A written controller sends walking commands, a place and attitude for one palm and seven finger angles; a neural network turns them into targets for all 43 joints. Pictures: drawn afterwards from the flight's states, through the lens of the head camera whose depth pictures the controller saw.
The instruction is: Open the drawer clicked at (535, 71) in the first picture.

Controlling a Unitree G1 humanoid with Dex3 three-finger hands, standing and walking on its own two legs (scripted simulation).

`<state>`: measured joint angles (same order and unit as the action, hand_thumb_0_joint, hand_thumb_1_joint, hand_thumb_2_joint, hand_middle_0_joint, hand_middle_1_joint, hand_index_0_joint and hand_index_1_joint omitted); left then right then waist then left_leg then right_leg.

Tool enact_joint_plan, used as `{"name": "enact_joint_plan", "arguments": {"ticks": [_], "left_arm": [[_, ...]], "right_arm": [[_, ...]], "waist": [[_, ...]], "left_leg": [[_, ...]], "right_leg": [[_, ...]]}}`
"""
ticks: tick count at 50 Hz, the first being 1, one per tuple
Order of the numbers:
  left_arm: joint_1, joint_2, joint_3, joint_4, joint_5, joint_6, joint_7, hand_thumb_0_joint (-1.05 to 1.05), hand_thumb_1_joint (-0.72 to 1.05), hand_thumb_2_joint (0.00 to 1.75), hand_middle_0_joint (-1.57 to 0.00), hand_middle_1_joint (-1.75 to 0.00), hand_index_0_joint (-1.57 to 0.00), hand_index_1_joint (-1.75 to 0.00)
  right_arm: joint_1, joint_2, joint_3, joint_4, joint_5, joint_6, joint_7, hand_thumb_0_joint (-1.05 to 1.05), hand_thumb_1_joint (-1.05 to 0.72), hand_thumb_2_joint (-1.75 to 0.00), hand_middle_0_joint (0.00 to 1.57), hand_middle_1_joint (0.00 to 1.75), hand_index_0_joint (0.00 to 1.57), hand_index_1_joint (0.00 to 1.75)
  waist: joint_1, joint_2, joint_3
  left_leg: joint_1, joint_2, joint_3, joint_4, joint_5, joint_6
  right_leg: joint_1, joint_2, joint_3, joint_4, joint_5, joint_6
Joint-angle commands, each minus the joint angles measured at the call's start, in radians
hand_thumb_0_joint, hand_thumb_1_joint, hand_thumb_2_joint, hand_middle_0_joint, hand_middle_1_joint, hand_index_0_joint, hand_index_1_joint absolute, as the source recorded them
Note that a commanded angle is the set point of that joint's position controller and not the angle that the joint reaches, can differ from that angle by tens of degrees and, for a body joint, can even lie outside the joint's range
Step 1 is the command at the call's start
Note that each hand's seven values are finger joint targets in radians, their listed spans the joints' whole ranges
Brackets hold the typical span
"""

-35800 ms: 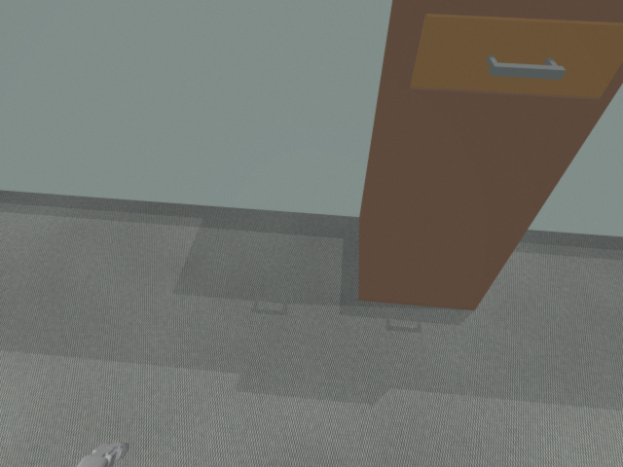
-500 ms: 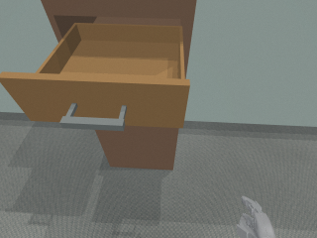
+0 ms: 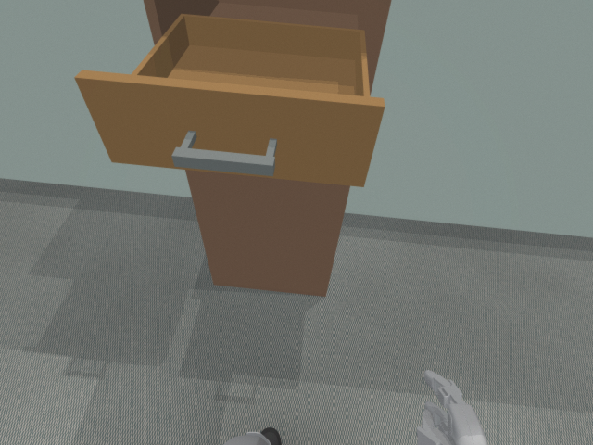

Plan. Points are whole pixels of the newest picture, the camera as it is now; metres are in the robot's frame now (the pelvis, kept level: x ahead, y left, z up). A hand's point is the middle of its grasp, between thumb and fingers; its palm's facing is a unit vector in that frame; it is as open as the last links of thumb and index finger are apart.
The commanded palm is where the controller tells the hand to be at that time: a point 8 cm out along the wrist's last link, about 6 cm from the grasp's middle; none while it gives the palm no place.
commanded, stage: step back with the hand held close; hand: left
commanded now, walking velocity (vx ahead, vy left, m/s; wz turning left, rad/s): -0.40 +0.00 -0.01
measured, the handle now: (228, 151) +0.44 +0.14 +0.17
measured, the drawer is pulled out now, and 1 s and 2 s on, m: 0.29 0.29 0.29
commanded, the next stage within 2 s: stop stepping back and stand still in 0.18 s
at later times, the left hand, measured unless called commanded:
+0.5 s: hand out of the picture +0.06 +0.25 +0.34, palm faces +0.54 -0.77 -0.33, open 7.4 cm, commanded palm -0.01 +0.30 +0.34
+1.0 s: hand out of the picture +0.00 +0.22 +0.28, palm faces +0.38 -0.76 -0.52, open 7.4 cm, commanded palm -0.08 +0.31 +0.34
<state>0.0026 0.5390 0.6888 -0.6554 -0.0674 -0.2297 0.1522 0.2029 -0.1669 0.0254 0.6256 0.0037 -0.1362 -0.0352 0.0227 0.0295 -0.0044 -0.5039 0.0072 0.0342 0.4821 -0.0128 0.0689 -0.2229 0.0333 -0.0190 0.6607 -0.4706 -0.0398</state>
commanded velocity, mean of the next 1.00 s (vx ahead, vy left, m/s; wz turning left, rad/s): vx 0.08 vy -0.04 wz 0.01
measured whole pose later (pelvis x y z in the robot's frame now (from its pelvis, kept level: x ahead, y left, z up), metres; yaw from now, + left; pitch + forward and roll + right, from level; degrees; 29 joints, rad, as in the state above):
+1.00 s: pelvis -0.20 +0.03 -0.01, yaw +0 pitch +0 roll +1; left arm 0.42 0.52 0.55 -0.89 -0.06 -0.19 0.09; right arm 0.25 -0.16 0.05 0.58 0.02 -0.09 -0.04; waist -0.06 -0.02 0.03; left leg -0.34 0.10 0.06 0.73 -0.40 -0.02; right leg -0.38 0.01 -0.11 0.69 -0.31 -0.07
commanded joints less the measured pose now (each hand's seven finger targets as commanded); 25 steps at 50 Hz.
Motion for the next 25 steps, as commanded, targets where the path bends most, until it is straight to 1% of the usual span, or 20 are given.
{"name": "enact_joint_plan", "arguments": {"ticks": [1,2,3,4,5,6,7,8,9,10,11,12,13,15,16,19,20,22,24,25], "left_arm": [[-0.032,0.253,0.029,-0.317,-0.018,-0.038,-0.024,0.0,0.9,0.9,-0.2,-0.3,-0.2,-0.3],[-0.012,0.303,0.076,-0.336,-0.018,-0.057,-0.016,0.0,0.9,0.9,-0.2,-0.3,-0.2,-0.3],[-0.018,0.341,0.127,-0.344,-0.016,-0.088,-0.005,0.0,0.9,0.9,-0.2,-0.3,-0.2,-0.3],[0.007,0.334,0.145,-0.381,-0.008,-0.099,-0.003,0.0,0.9,0.9,-0.2,-0.3,-0.2,-0.3],[0.054,0.404,0.234,-0.387,-0.003,-0.099,0.004,0.0,0.9,0.9,-0.2,-0.3,-0.2,-0.3],[0.107,0.351,0.214,-0.349,-0.005,-0.089,-0.002,0.0,0.9,0.9,-0.2,-0.3,-0.2,-0.3],[0.12,0.312,0.194,-0.293,-0.001,-0.08,-0.007,0.0,0.9,0.9,-0.2,-0.3,-0.2,-0.3],[0.075,0.292,0.168,-0.263,-0.005,-0.071,-0.009,0.0,0.9,0.9,-0.2,-0.3,-0.2,-0.3],[0.021,0.288,0.15,-0.243,-0.011,-0.069,-0.008,0.0,0.9,0.9,-0.2,-0.3,-0.2,-0.3],[-0.04,0.29,0.13,-0.252,-0.014,-0.077,-0.01,0.0,0.9,0.9,-0.2,-0.3,-0.2,-0.3],[-0.089,0.28,0.115,-0.161,-0.018,-0.092,-0.016,0.0,0.9,0.9,-0.2,-0.3,-0.2,-0.3],[-0.119,0.29,0.094,-0.057,-0.012,-0.092,-0.034,0.0,0.9,0.9,-0.2,-0.3,-0.2,-0.3],[-0.132,0.319,0.13,-0.036,-0.013,-0.082,-0.041,0.0,0.9,0.9,-0.2,-0.3,-0.2,-0.3],[-0.145,0.313,0.118,-0.101,-0.008,-0.065,-0.049,0.0,0.9,0.9,-0.2,-0.3,-0.2,-0.3],[-0.083,0.287,0.107,-0.134,-0.008,-0.053,-0.055,0.0,0.9,0.9,-0.2,-0.3,-0.2,-0.3],[0.047,0.249,0.074,-0.306,-0.022,-0.013,-0.058,0.0,0.9,0.9,-0.2,-0.3,-0.2,-0.3],[0.042,0.263,0.075,-0.379,-0.019,-0.004,-0.051,0.0,0.9,0.9,-0.2,-0.3,-0.2,-0.3],[0.048,0.252,0.059,-0.432,-0.02,0.012,-0.035,0.0,0.9,0.9,-0.2,-0.3,-0.2,-0.3],[0.045,0.295,0.086,-0.449,-0.018,0.014,-0.013,0.0,0.9,0.9,-0.2,-0.3,-0.2,-0.3],[0.019,0.359,0.132,-0.455,-0.011,0.013,-0.003,0.0,0.9,0.9,-0.2,-0.3,-0.2,-0.3]], "right_arm": [[-0.12,-0.151,-0.053,-0.154,0.009,-0.031,0.008,0.0,-0.9,-0.9,0.2,0.3,0.2,0.3],[-0.109,-0.142,-0.044,-0.134,0.013,-0.026,0.008,0.0,-0.9,-0.9,0.2,0.3,0.2,0.3],[-0.121,-0.143,-0.04,-0.129,0.008,-0.023,0.006,0.0,-0.9,-0.9,0.2,0.3,0.2,0.3],[-0.125,-0.138,-0.05,-0.129,0.027,-0.025,0.0,0.0,-0.9,-0.9,0.2,0.3,0.2,0.3],[-0.133,-0.144,-0.054,-0.144,0.032,-0.029,-0.009,0.0,-0.9,-0.9,0.2,0.3,0.2,0.3],[-0.122,-0.109,-0.044,-0.142,0.028,-0.024,-0.02,0.0,-0.9,-0.9,0.2,0.3,0.2,0.3],[-0.108,-0.105,-0.039,-0.129,0.029,-0.022,-0.031,0.0,-0.9,-0.9,0.2,0.3,0.2,0.3],[-0.088,-0.127,-0.039,-0.104,0.021,-0.019,-0.04,0.0,-0.9,-0.9,0.2,0.3,0.2,0.3],[-0.076,-0.17,-0.051,-0.085,0.01,-0.026,-0.044,0.0,-0.9,-0.9,0.2,0.3,0.2,0.3],[-0.086,-0.216,-0.085,-0.088,-0.007,-0.045,-0.036,0.0,-0.9,-0.9,0.2,0.3,0.2,0.3],[-0.047,-0.176,-0.086,-0.054,-0.034,-0.057,-0.025,0.0,-0.9,-0.9,0.2,0.3,0.2,0.3],[-0.036,-0.189,-0.096,-0.021,-0.027,-0.056,-0.011,0.0,-0.9,-0.9,0.2,0.3,0.2,0.3],[-0.03,-0.182,-0.107,-0.033,-0.027,-0.055,-0.013,0.0,-0.9,-0.9,0.2,0.3,0.2,0.3],[-0.036,-0.181,-0.116,-0.073,-0.008,-0.047,-0.009,0.0,-0.9,-0.9,0.2,0.3,0.2,0.3],[-0.042,-0.17,-0.111,-0.094,0.003,-0.045,-0.006,0.0,-0.9,-0.9,0.2,0.3,0.2,0.3],[-0.094,-0.152,-0.086,-0.166,0.013,-0.042,0.006,0.0,-0.9,-0.9,0.2,0.3,0.2,0.3],[-0.111,-0.15,-0.081,-0.175,0.009,-0.041,0.004,0.0,-0.9,-0.9,0.2,0.3,0.2,0.3],[-0.135,-0.142,-0.065,-0.17,-0.003,-0.039,-0.003,0.0,-0.9,-0.9,0.2,0.3,0.2,0.3],[-0.14,-0.134,-0.061,-0.162,-0.024,-0.028,-0.018,0.0,-0.9,-0.9,0.2,0.3,0.2,0.3],[-0.137,-0.14,-0.064,-0.157,-0.027,-0.016,-0.025,0.0,-0.9,-0.9,0.2,0.3,0.2,0.3]], "waist": [[-0.019,-0.069,-0.161],[-0.015,-0.163,-0.17],[0.0,-0.139,-0.162],[0.0,-0.203,-0.213],[0.002,-0.252,-0.225],[-0.008,-0.249,-0.193],[-0.02,-0.187,-0.177],[-0.049,-0.064,-0.162],[-0.055,0.149,-0.185],[-0.052,0.411,-0.193],[-0.051,0.337,-0.228],[-0.05,0.183,-0.196],[-0.047,0.121,-0.224],[-0.041,0.112,-0.286],[-0.039,0.132,-0.295],[-0.033,0.177,-0.195],[-0.026,0.21,-0.177],[-0.013,0.287,-0.163],[-0.009,0.314,-0.2],[-0.012,0.282,-0.203]], "left_leg": [[0.201,0.066,-0.076,0.063,-0.294,-0.1],[0.246,0.006,-0.003,0.268,-0.258,-0.124],[0.152,0.0,-0.016,0.413,-0.345,-0.125],[0.066,-0.012,-0.052,0.484,-0.378,-0.115],[0.012,0.001,-0.054,0.509,-0.403,-0.11],[-0.014,0.027,-0.058,0.395,-0.407,-0.1],[0.067,0.029,-0.028,0.246,-0.326,-0.102],[0.178,0.012,-0.011,0.075,-0.138,-0.115],[0.305,0.091,-0.103,-0.072,0.324,-0.084],[0.415,0.335,-0.362,-0.106,0.803,0.017],[0.379,0.396,-0.379,-0.083,0.88,0.076],[0.321,0.393,-0.327,-0.099,0.682,0.077],[0.338,0.351,-0.293,-0.107,0.614,0.06],[0.425,0.281,-0.217,-0.087,0.523,0.021],[0.415,0.258,-0.191,-0.107,0.361,0.01],[0.163,0.21,-0.186,-0.33,-0.476,-0.027],[0.1,0.185,-0.194,-0.404,-0.633,-0.067],[0.027,0.165,-0.171,-0.503,-0.746,-0.159],[-0.016,0.135,-0.101,-0.459,-0.693,-0.187],[-0.032,0.095,-0.036,-0.337,-0.662,-0.18]], "right_leg": [[-0.106,-0.198,0.187,-0.378,0.038,-0.096],[-0.173,-0.338,0.261,-0.449,0.162,-0.13],[-0.121,-0.382,0.239,-0.396,0.455,-0.153],[0.006,-0.351,0.168,-0.312,0.716,-0.139],[0.057,-0.35,0.168,-0.255,0.907,-0.133],[0.105,-0.343,0.124,-0.204,1.035,-0.115],[0.091,-0.303,0.084,-0.156,1.075,-0.087],[0.04,-0.228,0.031,-0.071,1.016,-0.04],[-0.054,-0.105,-0.043,0.092,0.782,0.039],[-0.239,-0.002,-0.027,0.325,0.071,0.065],[-0.223,0.05,0.107,0.48,-0.214,0.041],[-0.212,0.055,0.128,0.517,-0.18,0.033],[-0.213,0.06,0.098,0.528,-0.149,0.044],[-0.207,0.056,0.077,0.481,-0.06,0.055],[-0.2,0.047,0.048,0.463,-0.019,0.059],[-0.087,0.036,-0.035,0.363,0.054,0.054],[-0.04,0.055,-0.061,0.328,0.055,0.047],[0.069,0.102,-0.132,0.235,-0.041,0.033],[0.231,0.118,-0.181,0.029,-0.15,-0.003],[0.26,0.09,-0.173,-0.104,-0.151,-0.031]]}}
